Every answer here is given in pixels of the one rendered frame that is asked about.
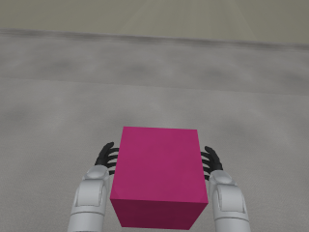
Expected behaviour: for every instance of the robot left forearm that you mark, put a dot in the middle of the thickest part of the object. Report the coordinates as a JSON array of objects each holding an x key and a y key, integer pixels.
[{"x": 89, "y": 202}]

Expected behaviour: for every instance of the carton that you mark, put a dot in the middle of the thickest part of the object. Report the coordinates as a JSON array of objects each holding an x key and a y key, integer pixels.
[{"x": 159, "y": 179}]

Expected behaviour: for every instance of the robot left hand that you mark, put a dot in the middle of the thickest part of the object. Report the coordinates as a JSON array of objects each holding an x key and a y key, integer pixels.
[{"x": 104, "y": 158}]

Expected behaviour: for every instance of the robot right forearm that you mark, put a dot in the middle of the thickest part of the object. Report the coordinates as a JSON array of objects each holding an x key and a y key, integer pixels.
[{"x": 228, "y": 203}]

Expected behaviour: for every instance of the robot right hand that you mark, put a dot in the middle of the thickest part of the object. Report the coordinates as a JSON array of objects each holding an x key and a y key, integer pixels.
[{"x": 213, "y": 162}]

